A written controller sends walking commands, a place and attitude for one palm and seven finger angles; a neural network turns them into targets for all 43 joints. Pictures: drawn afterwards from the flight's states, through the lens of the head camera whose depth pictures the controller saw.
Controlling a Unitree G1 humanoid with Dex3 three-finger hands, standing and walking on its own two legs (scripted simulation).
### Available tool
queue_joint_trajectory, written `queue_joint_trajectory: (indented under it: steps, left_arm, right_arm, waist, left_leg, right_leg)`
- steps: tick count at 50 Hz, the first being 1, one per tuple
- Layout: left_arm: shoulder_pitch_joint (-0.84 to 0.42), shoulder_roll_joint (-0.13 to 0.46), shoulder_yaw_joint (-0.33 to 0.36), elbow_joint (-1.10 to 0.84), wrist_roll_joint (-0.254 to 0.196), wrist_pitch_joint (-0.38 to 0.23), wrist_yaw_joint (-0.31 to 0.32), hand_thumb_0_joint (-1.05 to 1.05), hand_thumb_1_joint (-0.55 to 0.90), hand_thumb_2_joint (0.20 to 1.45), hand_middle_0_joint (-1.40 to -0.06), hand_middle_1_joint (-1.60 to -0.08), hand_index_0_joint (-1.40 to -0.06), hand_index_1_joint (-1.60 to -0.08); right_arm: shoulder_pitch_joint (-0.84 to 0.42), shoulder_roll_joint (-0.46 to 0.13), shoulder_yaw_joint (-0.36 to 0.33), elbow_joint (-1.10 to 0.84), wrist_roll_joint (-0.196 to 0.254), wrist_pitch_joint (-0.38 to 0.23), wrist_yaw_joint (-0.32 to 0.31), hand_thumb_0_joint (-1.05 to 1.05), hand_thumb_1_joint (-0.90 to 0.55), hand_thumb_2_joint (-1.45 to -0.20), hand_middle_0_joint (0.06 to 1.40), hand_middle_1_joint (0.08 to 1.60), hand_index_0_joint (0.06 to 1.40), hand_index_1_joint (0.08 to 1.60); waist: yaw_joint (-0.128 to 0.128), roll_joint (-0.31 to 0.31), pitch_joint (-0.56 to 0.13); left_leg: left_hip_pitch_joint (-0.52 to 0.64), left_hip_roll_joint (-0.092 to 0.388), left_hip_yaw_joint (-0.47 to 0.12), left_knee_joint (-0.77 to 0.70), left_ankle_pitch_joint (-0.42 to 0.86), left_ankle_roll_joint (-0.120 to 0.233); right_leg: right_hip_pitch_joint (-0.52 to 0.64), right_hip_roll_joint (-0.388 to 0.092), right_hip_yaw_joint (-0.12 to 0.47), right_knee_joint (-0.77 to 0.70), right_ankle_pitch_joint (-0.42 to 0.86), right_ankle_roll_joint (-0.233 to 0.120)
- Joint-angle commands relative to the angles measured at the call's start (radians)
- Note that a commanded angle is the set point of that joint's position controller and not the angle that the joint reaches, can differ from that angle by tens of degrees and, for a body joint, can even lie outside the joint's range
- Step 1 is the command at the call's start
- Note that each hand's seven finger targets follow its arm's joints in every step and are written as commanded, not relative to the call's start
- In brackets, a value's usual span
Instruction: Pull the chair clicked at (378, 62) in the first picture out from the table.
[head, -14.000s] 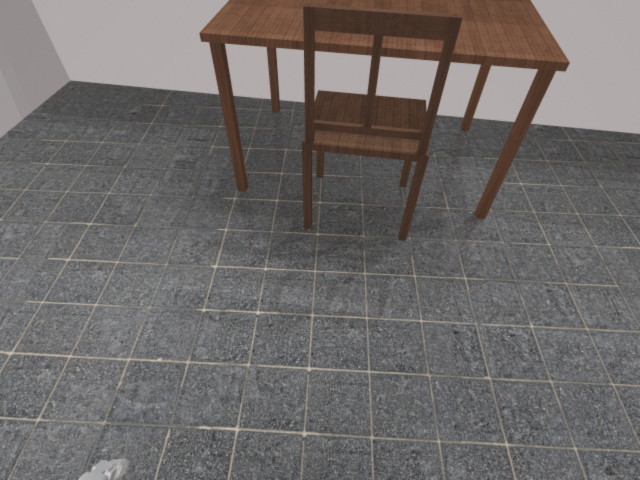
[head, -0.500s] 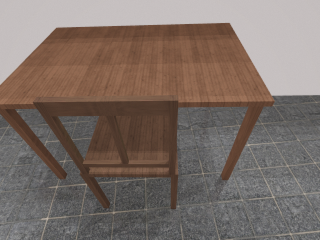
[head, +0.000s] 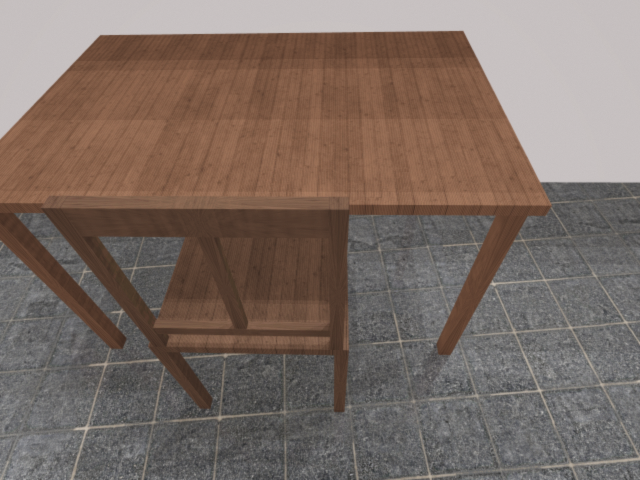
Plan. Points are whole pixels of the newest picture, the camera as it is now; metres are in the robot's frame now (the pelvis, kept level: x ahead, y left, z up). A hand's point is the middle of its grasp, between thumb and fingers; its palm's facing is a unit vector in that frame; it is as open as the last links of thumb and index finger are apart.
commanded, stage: come to a stop and stand still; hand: left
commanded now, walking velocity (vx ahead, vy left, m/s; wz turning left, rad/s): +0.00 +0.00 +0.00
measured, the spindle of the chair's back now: (226, 285) +0.44 +0.20 -0.10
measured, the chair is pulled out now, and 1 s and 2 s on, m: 0.00 0.00 0.00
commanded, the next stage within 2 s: look again from close up in 0.04 s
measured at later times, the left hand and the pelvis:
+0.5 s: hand out of the picture -0.02 +0.17 -0.17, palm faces +0.02 -0.98 -0.21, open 7.3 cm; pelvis -0.02 +0.00 +0.01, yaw +0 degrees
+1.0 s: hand out of the picture -0.04 +0.17 -0.17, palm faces +0.03 -0.98 -0.18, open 7.3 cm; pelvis -0.02 +0.01 +0.01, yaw +0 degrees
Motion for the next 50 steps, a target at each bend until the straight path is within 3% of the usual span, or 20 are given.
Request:
queue_joint_trajectory:
  steps: [1,4,10,13,15,21,24,35,45,50]
  left_arm:
    - [0.063,0.111,0.022,-0.029,-0.002,-0.013,0.0,0.0,0.9,0.9,-0.2,-0.3,-0.2,-0.3]
    - [0.062,0.113,0.022,-0.031,-0.001,-0.014,0.0,0.0,0.9,0.9,-0.2,-0.3,-0.2,-0.3]
    - [0.064,0.115,0.022,-0.036,-0.002,-0.012,-0.003,0.0,0.9,0.9,-0.2,-0.3,-0.2,-0.3]
    - [0.071,0.117,0.02,-0.034,0.0,-0.013,-0.004,0.0,0.9,0.9,-0.2,-0.3,-0.2,-0.3]
    - [0.078,0.113,0.019,-0.033,-0.003,-0.012,-0.005,0.0,0.9,0.9,-0.2,-0.3,-0.2,-0.3]
    - [0.099,0.107,0.015,-0.022,-0.001,-0.014,-0.004,0.0,0.9,0.9,-0.2,-0.3,-0.2,-0.3]
    - [0.115,0.099,0.013,-0.015,-0.001,-0.015,-0.003,0.0,0.9,0.9,-0.2,-0.3,-0.2,-0.3]
    - [0.146,0.071,0.007,-0.002,-0.001,-0.01,-0.002,0.0,0.9,0.9,-0.2,-0.3,-0.2,-0.3]
    - [0.161,0.058,0.006,-0.003,-0.001,-0.01,0.0,0.0,0.9,0.9,-0.2,-0.3,-0.2,-0.3]
    - [0.163,0.056,0.007,-0.003,0.0,-0.011,0.001,0.0,0.9,0.9,-0.2,-0.3,-0.2,-0.3]
  right_arm:
    - [0.103,-0.078,-0.013,-0.007,0.002,-0.005,-0.004,0.0,-0.9,-0.9,0.2,0.3,0.2,0.3]
    - [0.101,-0.078,-0.012,-0.007,0.003,-0.005,-0.003,0.0,-0.9,-0.9,0.2,0.3,0.2,0.3]
    - [0.104,-0.072,-0.01,-0.003,0.002,-0.004,0.001,0.0,-0.9,-0.9,0.2,0.3,0.2,0.3]
    - [0.112,-0.075,-0.007,0.0,0.004,-0.004,0.002,0.0,-0.9,-0.9,0.2,0.3,0.2,0.3]
    - [0.115,-0.069,-0.007,0.001,0.004,-0.005,0.002,0.0,-0.9,-0.9,0.2,0.3,0.2,0.3]
    - [0.135,-0.067,-0.004,0.013,0.007,-0.007,0.002,0.0,-0.9,-0.9,0.2,0.3,0.2,0.3]
    - [0.145,-0.059,-0.002,0.02,0.007,-0.012,0.002,0.0,-0.9,-0.9,0.2,0.3,0.2,0.3]
    - [0.164,-0.037,-0.001,0.03,0.01,-0.011,-0.002,0.0,-0.9,-0.9,0.2,0.3,0.2,0.3]
    - [0.172,-0.025,-0.002,0.03,0.011,-0.016,-0.005,0.0,-0.9,-0.9,0.2,0.3,0.2,0.3]
    - [0.17,-0.023,-0.003,0.03,0.011,-0.016,-0.005,0.0,-0.9,-0.9,0.2,0.3,0.2,0.3]
  waist:
    - [-0.001,-0.029,-0.01]
    - [0.0,-0.045,-0.009]
    - [0.003,-0.014,0.006]
    - [0.0,-0.038,0.021]
    - [0.001,-0.016,0.01]
    - [0.001,-0.042,0.024]
    - [0.002,-0.024,0.011]
    - [0.002,-0.03,0.049]
    - [0.004,-0.014,0.044]
    - [0.004,-0.033,0.044]
  left_leg:
    - [-0.071,0.085,-0.068,-0.078,0.295,0.026]
    - [-0.07,0.084,-0.068,-0.09,0.277,0.024]
    - [-0.079,0.082,-0.073,-0.116,0.216,0.025]
    - [-0.091,0.078,-0.072,-0.116,0.183,0.023]
    - [-0.083,0.08,-0.076,-0.125,0.187,0.026]
    - [-0.103,0.076,-0.078,-0.122,0.169,0.027]
    - [-0.091,0.08,-0.079,-0.124,0.199,0.03]
    - [-0.121,0.082,-0.086,-0.131,0.154,0.036]
    - [-0.123,0.083,-0.093,-0.126,0.199,0.041]
    - [-0.123,0.082,-0.092,-0.121,0.214,0.041]
  right_leg:
    - [0.081,-0.12,0.113,-0.08,0.408,-0.029]
    - [0.088,-0.125,0.11,-0.098,0.402,-0.026]
    - [0.078,-0.118,0.113,-0.141,0.298,-0.023]
    - [0.066,-0.121,0.122,-0.158,0.259,-0.022]
    - [0.071,-0.114,0.121,-0.161,0.249,-0.023]
    - [0.066,-0.116,0.119,-0.172,0.214,-0.02]
    - [0.068,-0.116,0.114,-0.16,0.24,-0.02]
    - [0.035,-0.1,0.112,-0.171,0.154,-0.016]
    - [0.037,-0.099,0.107,-0.15,0.202,-0.015]
    - [0.042,-0.102,0.102,-0.146,0.226,-0.013]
